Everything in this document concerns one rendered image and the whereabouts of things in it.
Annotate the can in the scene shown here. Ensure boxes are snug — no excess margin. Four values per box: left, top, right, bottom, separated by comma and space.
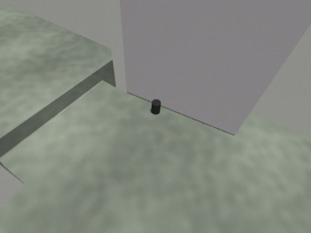
151, 99, 161, 115

